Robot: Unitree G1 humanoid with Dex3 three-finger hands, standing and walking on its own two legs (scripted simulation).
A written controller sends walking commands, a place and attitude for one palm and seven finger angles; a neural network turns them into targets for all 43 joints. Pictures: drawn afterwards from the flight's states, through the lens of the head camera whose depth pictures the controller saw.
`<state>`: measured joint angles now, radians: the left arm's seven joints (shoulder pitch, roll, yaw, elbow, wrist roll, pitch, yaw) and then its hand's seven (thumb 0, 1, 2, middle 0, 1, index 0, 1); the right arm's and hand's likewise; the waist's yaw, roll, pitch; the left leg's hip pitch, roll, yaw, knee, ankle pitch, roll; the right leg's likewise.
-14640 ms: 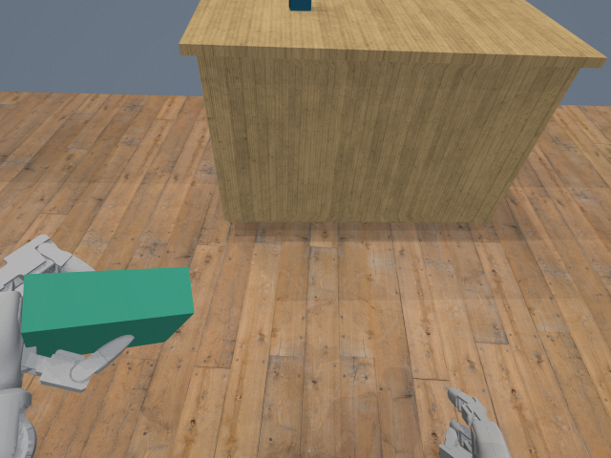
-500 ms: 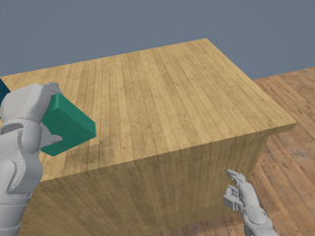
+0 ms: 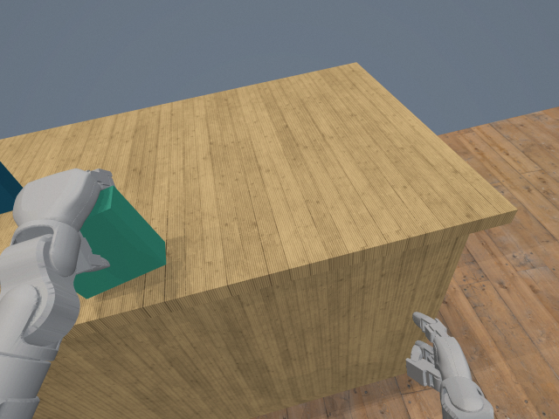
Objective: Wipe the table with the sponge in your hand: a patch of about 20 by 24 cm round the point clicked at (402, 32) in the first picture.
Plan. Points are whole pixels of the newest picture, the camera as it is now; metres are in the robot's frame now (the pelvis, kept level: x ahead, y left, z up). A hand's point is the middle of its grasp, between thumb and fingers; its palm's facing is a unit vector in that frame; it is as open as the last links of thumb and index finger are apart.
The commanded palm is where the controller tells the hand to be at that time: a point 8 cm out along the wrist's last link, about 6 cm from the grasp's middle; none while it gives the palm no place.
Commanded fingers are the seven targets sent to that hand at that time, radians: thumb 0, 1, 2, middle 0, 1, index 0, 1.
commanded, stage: move the sponge above the wiping area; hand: left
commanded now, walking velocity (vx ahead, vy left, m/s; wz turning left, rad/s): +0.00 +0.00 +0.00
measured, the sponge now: (109, 254) +0.27 +0.30 +0.13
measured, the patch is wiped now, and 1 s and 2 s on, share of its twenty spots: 0.00 0.15 0.20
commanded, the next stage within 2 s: none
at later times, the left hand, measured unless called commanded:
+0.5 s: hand (100, 227) +0.29 +0.31 +0.16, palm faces -0.03 +0.02 -1.00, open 9.6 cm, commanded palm +0.26 +0.30 +0.25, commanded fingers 0.00 0.10 1.30 -1.20 -1.60 -1.20 -1.60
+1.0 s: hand (109, 218) +0.29 +0.29 +0.18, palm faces +0.09 -0.03 -1.00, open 9.5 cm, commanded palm +0.25 +0.30 +0.26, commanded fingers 0.00 0.10 1.30 -1.20 -1.60 -1.20 -1.60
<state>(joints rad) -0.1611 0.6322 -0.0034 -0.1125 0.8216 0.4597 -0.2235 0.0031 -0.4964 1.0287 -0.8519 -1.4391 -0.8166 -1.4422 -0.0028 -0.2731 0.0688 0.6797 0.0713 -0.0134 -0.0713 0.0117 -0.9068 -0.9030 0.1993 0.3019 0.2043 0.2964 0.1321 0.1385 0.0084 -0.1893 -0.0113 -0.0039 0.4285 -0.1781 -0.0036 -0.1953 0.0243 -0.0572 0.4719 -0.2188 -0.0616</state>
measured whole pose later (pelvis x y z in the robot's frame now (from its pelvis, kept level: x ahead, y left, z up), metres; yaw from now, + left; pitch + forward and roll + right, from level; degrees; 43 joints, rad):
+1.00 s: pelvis +0.01 +0.01 +0.00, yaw +0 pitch -3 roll +1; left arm -0.16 0.61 -0.07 -0.17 0.84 0.36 -0.19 0.00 -0.49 1.03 -0.85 -1.43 -0.82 -1.43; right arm -0.01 -0.25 0.07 0.67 0.05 -0.02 -0.07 0.01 -0.91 -0.90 0.20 0.30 0.20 0.30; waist 0.15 0.12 0.01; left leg -0.17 -0.03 0.00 0.41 -0.19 0.02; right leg -0.17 0.01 -0.05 0.45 -0.22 -0.04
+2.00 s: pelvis +0.01 +0.00 +0.00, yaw +0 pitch -4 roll +1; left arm -0.22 0.67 0.03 -0.08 0.78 0.33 -0.11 0.00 -0.49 1.03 -0.85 -1.44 -0.83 -1.43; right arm 0.03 -0.27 0.04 0.70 0.07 -0.04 -0.08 0.01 -0.91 -0.90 0.20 0.30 0.20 0.30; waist 0.14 0.13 0.01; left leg -0.16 0.00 0.00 0.43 -0.20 -0.01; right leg -0.16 0.04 -0.05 0.46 -0.23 -0.07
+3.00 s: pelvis +0.00 +0.01 +0.00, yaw +0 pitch -3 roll +0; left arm -0.24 0.63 0.03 -0.11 0.81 0.52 -0.16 0.00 -0.48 1.03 -0.85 -1.44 -0.82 -1.43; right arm 0.00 -0.27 0.07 0.66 0.09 0.01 -0.06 0.01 -0.91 -0.90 0.20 0.30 0.21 0.30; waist 0.14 0.14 -0.01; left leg -0.18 -0.02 0.00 0.40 -0.17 0.01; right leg -0.18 0.02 -0.05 0.43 -0.20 -0.05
